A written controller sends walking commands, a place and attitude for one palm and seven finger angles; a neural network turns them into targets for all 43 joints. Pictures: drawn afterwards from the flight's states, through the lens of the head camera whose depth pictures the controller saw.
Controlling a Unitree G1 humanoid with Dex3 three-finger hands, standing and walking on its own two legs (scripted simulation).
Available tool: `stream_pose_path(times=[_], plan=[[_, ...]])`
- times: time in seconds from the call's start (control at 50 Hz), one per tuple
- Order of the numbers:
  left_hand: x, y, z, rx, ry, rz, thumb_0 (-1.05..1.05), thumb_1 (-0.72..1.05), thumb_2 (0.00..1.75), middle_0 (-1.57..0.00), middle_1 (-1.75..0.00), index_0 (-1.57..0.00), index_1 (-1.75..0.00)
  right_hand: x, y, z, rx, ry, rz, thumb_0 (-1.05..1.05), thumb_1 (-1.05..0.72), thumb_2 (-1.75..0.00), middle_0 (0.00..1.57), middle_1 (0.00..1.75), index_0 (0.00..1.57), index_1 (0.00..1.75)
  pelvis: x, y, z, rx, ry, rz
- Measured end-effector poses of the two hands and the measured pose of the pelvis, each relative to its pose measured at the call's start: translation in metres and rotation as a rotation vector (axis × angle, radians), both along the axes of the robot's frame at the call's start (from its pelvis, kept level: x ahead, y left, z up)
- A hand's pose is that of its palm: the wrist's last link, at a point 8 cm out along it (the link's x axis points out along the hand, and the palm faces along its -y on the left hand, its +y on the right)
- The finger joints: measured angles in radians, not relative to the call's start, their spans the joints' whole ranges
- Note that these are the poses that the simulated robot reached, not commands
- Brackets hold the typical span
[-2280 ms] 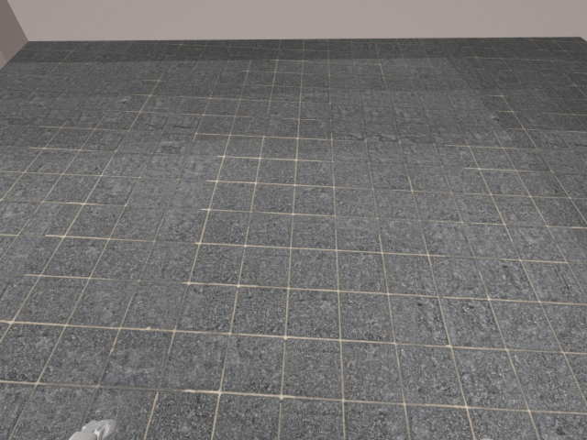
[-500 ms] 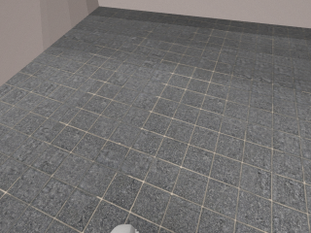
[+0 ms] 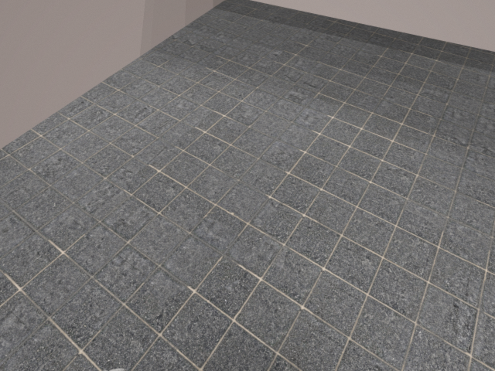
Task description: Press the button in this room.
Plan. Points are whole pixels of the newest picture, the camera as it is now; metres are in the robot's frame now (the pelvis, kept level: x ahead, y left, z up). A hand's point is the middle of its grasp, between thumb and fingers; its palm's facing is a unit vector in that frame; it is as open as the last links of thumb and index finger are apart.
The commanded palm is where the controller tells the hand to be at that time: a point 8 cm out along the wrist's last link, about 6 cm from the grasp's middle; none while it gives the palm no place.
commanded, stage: turn or walk to find it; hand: left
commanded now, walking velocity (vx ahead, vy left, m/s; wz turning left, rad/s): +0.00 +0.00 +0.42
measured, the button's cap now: out of the picture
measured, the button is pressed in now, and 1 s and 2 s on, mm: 0 0 0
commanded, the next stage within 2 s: none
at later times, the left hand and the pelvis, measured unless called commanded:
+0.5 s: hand out of the picture -0.05 +0.22 -0.20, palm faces +0.29 -0.94 -0.20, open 7.4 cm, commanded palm none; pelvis -0.03 +0.02 -0.02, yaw +14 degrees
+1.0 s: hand out of the picture +0.00 +0.24 -0.15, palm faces +0.43 -0.87 -0.25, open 7.4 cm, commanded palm none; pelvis -0.03 +0.01 +0.00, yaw +26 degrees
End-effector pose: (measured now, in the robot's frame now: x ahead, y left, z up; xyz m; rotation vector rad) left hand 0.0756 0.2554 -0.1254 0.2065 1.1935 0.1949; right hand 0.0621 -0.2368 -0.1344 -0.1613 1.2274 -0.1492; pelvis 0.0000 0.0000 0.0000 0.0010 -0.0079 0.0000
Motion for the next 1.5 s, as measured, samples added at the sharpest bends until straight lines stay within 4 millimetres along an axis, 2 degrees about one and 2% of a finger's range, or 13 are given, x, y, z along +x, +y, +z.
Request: stream_pose_path(times=[0.1, 0.3, 0.38, 0.48, 0.56, 0.68, 0.78, 0.94, 1.04, 1.14, 1.24, 1.42, 1.5], plan=[[-0.005, -0.019, 0.004, 0.026, -0.068, 0.015, 0.0, 0.91, 0.9, -0.2, -0.3, -0.2, -0.3, -0.011, -0.02, -0.019, 0.022, 0.039, 0.012, 0.01, -0.9, -0.9, 0.2, 0.3, 0.21, 0.3, -0.008, -0.016, -0.009, 0.012, 0.0, 0.05], [-0.065, -0.031, 0.0, -0.022, 0.004, 0.127, 0.0, 0.91, 0.9, -0.2, -0.3, -0.2, -0.3, -0.011, -0.036, -0.004, -0.033, 0.115, 0.09, 0.01, -0.91, -0.9, 0.2, 0.3, 0.2, 0.3, -0.014, -0.017, 0.001, 0.014, -0.005, 0.153], [-0.094, -0.022, -0.012, -0.05, 0.05, 0.182, 0.0, 0.91, 0.9, -0.21, -0.3, -0.2, -0.3, 0.003, -0.023, 0.002, -0.063, 0.12, 0.147, 0.01, -0.91, -0.9, 0.2, 0.3, 0.2, 0.3, -0.017, -0.006, -0.002, 0.007, 0.001, 0.193], [-0.133, 0.007, -0.038, -0.081, 0.105, 0.273, 0.0, 0.91, 0.89, -0.21, -0.3, -0.2, -0.3, 0.032, 0.012, 0.004, -0.102, 0.051, 0.24, 0.01, -0.91, -0.9, 0.2, 0.3, 0.2, 0.3, -0.024, 0.019, -0.015, -0.012, 0.009, 0.251], [-0.152, 0.027, -0.038, -0.077, 0.161, 0.315, 0.01, 0.91, 0.9, -0.2, -0.3, -0.2, -0.3, 0.045, 0.041, 0.014, -0.101, -0.008, 0.285, 0.01, -0.91, -0.9, 0.2, 0.3, 0.2, 0.3, -0.028, 0.03, -0.009, -0.019, 0.007, 0.263], [-0.15, 0.047, -0.021, -0.063, 0.105, 0.353, 0.01, 0.91, 0.9, -0.2, -0.3, -0.2, -0.3, 0.05, 0.071, 0.023, -0.073, -0.024, 0.336, 0.0, -0.9, -0.9, 0.2, 0.3, 0.21, 0.3, -0.031, 0.041, 0.004, -0.033, 0.012, 0.311], [-0.136, 0.053, -0.01, -0.043, 0.038, 0.375, 0.01, 0.91, 0.9, -0.2, -0.3, -0.2, -0.3, 0.047, 0.078, 0.019, -0.05, -0.008, 0.36, 0.0, -0.9, -0.9, 0.2, 0.3, 0.21, 0.3, -0.032, 0.042, 0.007, -0.032, 0.015, 0.358], [-0.108, 0.038, 0.003, -0.011, -0.061, 0.385, 0.0, 0.91, 0.9, -0.2, -0.3, -0.2, -0.3, 0.038, 0.056, 0.003, -0.034, 0.055, 0.377, 0.0, -0.9, -0.9, 0.2, 0.3, 0.21, 0.3, -0.031, 0.026, 0.003, -0.015, 0.02, 0.428], [-0.11, 0.018, 0.006, 0.025, -0.099, 0.405, 0.0, 0.91, 0.9, -0.2, -0.3, -0.2, -0.3, 0.043, 0.034, -0.014, -0.022, 0.087, 0.396, 0.01, -0.9, -0.9, 0.2, 0.3, 0.21, 0.3, -0.029, 0.009, -0.006, 0.0, 0.022, 0.473], [-0.141, -0.002, 0.01, 0.018, -0.066, 0.472, 0.0, 0.91, 0.9, -0.2, -0.3, -0.2, -0.3, 0.055, 0.027, -0.011, -0.032, 0.109, 0.447, 0.01, -0.9, -0.9, 0.2, 0.3, 0.2, 0.3, -0.029, 0.003, -0.001, 0.012, 0.005, 0.534], [-0.179, -0.014, 0.003, -0.006, -0.01, 0.55, 0.0, 0.91, 0.9, -0.2, -0.3, -0.2, -0.3, 0.07, 0.037, -0.007, -0.05, 0.111, 0.515, 0.01, -0.91, -0.9, 0.2, 0.3, 0.2, 0.3, -0.032, 0.006, 0.001, 0.019, -0.001, 0.59], [-0.273, -0.012, -0.033, -0.081, 0.115, 0.71, 0.0, 0.91, 0.9, -0.21, -0.3, -0.2, -0.3, 0.104, 0.112, 0.0, -0.079, -0.012, 0.687, 0.01, -0.91, -0.9, 0.2, 0.3, 0.2, 0.3, -0.056, 0.034, -0.015, 0.002, 0.003, 0.673], [-0.299, -0.005, -0.034, -0.093, 0.171, 0.749, 0.01, 0.91, 0.9, -0.2, -0.3, -0.2, -0.3, 0.105, 0.142, 0.013, -0.066, -0.078, 0.731, 0.01, -0.91, -0.9, 0.2, 0.3, 0.2, 0.3, -0.064, 0.042, -0.01, -0.007, -0.003, 0.682]])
